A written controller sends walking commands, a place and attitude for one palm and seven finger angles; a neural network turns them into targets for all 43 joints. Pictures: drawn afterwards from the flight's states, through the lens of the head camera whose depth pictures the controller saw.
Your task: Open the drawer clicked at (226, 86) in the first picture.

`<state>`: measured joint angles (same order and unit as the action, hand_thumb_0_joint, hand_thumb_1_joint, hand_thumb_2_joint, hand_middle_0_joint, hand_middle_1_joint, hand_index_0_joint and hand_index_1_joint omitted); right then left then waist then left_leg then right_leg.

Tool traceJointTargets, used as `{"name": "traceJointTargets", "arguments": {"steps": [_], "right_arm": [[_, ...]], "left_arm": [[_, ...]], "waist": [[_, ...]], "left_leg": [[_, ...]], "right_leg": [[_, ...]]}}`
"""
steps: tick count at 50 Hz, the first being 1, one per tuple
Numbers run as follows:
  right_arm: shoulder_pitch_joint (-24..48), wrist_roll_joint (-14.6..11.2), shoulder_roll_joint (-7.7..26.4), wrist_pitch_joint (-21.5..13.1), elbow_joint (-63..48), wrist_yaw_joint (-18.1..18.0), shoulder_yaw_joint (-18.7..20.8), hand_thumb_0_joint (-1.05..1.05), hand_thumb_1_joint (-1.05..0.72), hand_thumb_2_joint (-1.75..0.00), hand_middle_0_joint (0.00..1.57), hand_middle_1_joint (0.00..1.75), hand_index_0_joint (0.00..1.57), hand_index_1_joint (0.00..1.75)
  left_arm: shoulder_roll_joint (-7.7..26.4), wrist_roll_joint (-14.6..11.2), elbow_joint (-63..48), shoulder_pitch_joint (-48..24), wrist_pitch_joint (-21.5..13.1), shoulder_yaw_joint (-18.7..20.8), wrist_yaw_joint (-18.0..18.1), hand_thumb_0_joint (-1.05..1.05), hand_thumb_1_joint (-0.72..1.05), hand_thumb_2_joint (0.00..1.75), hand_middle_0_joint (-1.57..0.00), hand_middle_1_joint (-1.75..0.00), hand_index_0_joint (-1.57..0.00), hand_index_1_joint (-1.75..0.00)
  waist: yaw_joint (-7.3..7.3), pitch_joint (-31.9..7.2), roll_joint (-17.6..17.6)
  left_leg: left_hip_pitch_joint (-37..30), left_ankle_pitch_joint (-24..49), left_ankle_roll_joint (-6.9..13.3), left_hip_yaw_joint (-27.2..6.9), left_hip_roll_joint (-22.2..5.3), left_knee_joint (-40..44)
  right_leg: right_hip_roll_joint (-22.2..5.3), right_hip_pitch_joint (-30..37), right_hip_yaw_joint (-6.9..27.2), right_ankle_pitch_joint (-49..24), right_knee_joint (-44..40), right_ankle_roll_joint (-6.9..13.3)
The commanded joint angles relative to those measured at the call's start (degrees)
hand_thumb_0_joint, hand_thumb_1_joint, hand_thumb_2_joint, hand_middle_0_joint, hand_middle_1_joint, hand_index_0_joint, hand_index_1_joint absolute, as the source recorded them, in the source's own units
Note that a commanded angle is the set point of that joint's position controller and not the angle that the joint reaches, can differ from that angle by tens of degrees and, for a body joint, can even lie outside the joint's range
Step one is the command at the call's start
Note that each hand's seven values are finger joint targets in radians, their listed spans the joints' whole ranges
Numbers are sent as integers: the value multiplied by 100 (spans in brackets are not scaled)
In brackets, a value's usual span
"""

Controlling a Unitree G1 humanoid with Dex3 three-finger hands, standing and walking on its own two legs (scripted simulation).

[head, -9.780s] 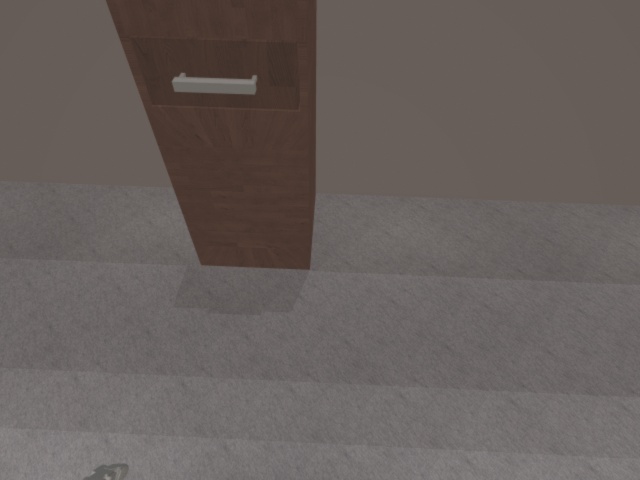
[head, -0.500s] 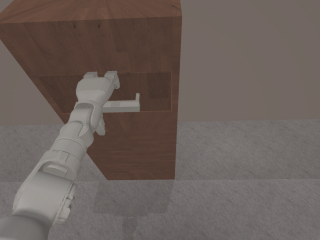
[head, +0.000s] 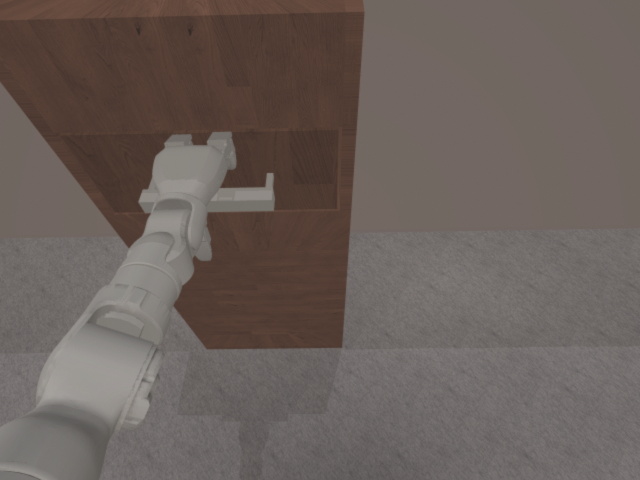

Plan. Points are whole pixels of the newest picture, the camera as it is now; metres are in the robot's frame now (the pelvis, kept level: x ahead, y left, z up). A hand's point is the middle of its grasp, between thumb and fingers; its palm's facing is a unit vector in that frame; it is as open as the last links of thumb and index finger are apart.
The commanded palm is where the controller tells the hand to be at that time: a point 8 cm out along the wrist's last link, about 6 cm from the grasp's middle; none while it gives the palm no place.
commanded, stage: lower the fingers behind the handle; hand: left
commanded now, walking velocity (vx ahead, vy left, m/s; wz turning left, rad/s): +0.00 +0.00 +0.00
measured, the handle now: (210, 189) +0.52 +0.17 +0.03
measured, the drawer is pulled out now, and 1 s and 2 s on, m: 0.00 0.00 0.00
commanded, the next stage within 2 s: close the thumb around the handle in 0.90 s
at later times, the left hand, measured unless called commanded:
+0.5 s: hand (222, 221) +0.48 +0.15 +0.01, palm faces +0.05 -0.02 -1.00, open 13.7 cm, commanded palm +0.46 +0.17 +0.07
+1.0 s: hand (214, 220) +0.47 +0.16 +0.01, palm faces +0.00 -0.02 -1.00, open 13.7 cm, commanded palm +0.46 +0.18 +0.07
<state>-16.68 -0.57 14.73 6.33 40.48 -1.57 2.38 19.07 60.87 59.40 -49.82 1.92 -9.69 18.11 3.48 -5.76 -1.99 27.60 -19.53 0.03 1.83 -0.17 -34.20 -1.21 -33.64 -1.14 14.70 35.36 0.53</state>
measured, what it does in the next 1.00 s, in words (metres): stands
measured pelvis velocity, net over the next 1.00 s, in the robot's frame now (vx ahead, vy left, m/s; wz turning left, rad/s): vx -0.02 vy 0.01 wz -0.02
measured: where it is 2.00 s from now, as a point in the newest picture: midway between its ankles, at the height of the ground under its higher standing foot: outside the picture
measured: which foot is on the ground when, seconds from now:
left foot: down 0.00-1.00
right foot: down 0.00-1.00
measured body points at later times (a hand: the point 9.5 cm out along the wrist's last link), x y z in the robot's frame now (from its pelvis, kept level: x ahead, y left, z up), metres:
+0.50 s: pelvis -0.02 +0.00 -0.02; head +0.08 -0.01 +0.42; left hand +0.47 +0.15 +0.06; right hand -0.02 -0.27 -0.16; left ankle -0.04 +0.12 -0.72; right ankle +0.02 -0.11 -0.72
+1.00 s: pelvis -0.02 +0.01 -0.02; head +0.08 -0.01 +0.42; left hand +0.47 +0.16 +0.07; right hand +0.01 -0.27 -0.15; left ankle -0.04 +0.12 -0.72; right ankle +0.02 -0.11 -0.72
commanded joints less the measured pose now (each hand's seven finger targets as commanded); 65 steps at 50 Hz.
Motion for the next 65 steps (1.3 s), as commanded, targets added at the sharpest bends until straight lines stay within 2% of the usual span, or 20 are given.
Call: {"name": "traceJointTargets", "arguments": {"steps": [1,8,10,14,17,20,23,25,30,33,36,39,44,47,48,50,52,59,62,65], "right_arm": [[-443,8,861,-150,-459,-92,223,0,-90,-90,20,30,20,30],[-600,15,856,-241,-546,-117,218,0,-90,-90,20,30,20,30],[-626,3,894,-268,-564,-144,203,0,-90,-90,20,30,20,30],[-718,68,842,-430,-685,-194,261,0,-90,-90,20,30,20,30],[-858,152,835,-538,-568,-167,328,0,-90,-90,20,30,20,30],[-897,233,825,-571,-395,-33,364,0,-90,-90,20,30,20,30],[-936,227,882,-482,-228,75,382,0,-90,-90,20,30,20,30],[-876,195,896,-395,-174,88,343,0,-90,-90,20,30,20,30],[-721,106,936,-229,-173,-27,215,0,-90,-90,20,30,20,30],[-668,85,935,-217,-253,-125,177,0,-90,-90,20,30,20,30],[-591,48,918,-250,-384,-220,121,0,-90,-90,20,30,20,30],[-599,38,888,-341,-543,-263,132,0,-90,-90,20,30,20,30],[-642,74,892,-458,-597,-212,193,0,-90,-90,20,30,20,30],[-712,92,883,-489,-540,-147,241,0,-90,-90,20,30,20,30],[-729,102,874,-496,-512,-118,266,0,-90,-90,20,30,20,30],[-781,122,888,-479,-443,-79,299,0,-90,-90,20,30,20,30],[-828,142,889,-437,-375,-42,309,0,-90,-90,20,30,20,30],[-731,112,888,-298,-321,-45,280,0,-90,-90,20,30,20,30],[-705,105,874,-286,-351,-80,272,0,-90,-90,20,30,20,30],[-640,90,847,-279,-432,-100,254,0,-90,-90,20,30,20,30]], "left_arm": [[1161,148,-213,-2409,225,219,-112,0,-50,30,-30,-120,-30,-120],[1036,142,-9,-2373,190,76,-176,0,-50,30,-30,-120,-30,-120],[1227,99,21,-2449,135,201,-209,0,-50,30,-30,-120,-30,-120],[1604,53,-865,-2932,-530,531,-56,0,-50,30,-30,-120,-30,-120],[2018,236,-1175,-3213,-825,909,438,0,-50,30,-30,-120,-30,-120],[1810,349,-920,-3132,-602,900,978,0,-50,30,-30,-120,-30,-120],[1726,372,-498,-3126,-83,885,1233,0,-50,30,-30,-120,-30,-120],[1618,364,-248,-3313,294,694,1257,0,-50,30,-30,-120,-30,-120],[1905,264,168,-3447,811,716,972,0,-50,30,-30,-120,-30,-120],[1950,198,156,-3376,738,715,747,0,-50,30,-30,-120,-30,-120],[2030,96,196,-3055,514,785,503,0,-50,30,-30,-120,-30,-120],[2030,68,-109,-2812,149,798,391,0,-50,30,-30,-120,-30,-120],[1985,160,-348,-2631,-197,877,575,0,-50,30,-30,-120,-30,-120],[1893,257,-441,-2784,-169,814,752,0,-50,30,-30,-120,-30,-120],[1658,258,-372,-2782,-115,655,780,0,-50,30,-30,-120,-30,-120],[1685,249,-454,-2906,-31,706,844,0,-50,30,-30,-120,-30,-120],[1721,258,-519,-3061,54,739,886,0,-39,35,-31,-121,-31,-121],[1530,217,-311,-2902,365,603,765,0,0,52,-34,-125,-34,-125],[1619,177,-397,-2839,288,659,661,0,17,59,-35,-127,-35,-127],[1671,114,-407,-2382,164,771,555,0,34,66,-36,-129,-36,-129]], "waist": [[376,-1309,598],[447,-1477,533],[484,-1418,600],[411,-2212,274],[405,-2644,72],[415,-2813,-182],[482,-2806,63],[586,-2608,76],[566,-2335,314],[531,-2272,350],[491,-1980,655],[376,-2080,499],[369,-2171,482],[398,-2343,273],[438,-2279,152],[448,-2517,125],[439,-2657,23],[427,-2403,238],[406,-2375,274],[263,-2278,443]], "left_leg": [[119,905,188,151,178,294],[360,504,194,157,182,96],[511,274,203,142,173,54],[495,334,265,68,218,-168],[552,592,265,-15,221,-384],[557,964,205,-15,207,-533],[593,1079,193,7,194,-537],[667,877,201,41,202,-447],[732,591,235,82,209,-192],[686,487,251,94,207,-101],[846,266,263,116,216,-65],[828,226,255,127,219,-87],[778,395,244,92,199,-243],[684,573,227,82,197,-322],[606,650,216,86,193,-337],[458,855,209,75,190,-375],[361,1067,198,47,187,-381],[346,1122,201,61,183,-242],[354,1103,215,87,185,-196],[464,1073,215,124,197,-154]], "right_leg": [[193,1090,55,-817,-364,115],[186,809,89,-449,-239,87],[179,700,108,-218,-222,73],[172,878,236,-314,-24,85],[214,750,214,-499,218,114],[257,517,85,-778,435,148],[274,521,36,-901,399,120],[268,509,47,-761,287,96],[227,792,95,-563,87,42],[198,908,133,-481,11,38],[169,1050,201,-315,-97,9],[155,1060,215,-266,-41,15],[197,809,161,-368,105,41],[217,702,132,-511,185,64],[231,581,109,-564,178,80],[243,639,90,-744,215,81],[246,706,80,-929,255,97],[257,885,61,-1031,137,92],[234,1057,113,-1092,83,80],[225,1270,125,-1157,67,74]]}}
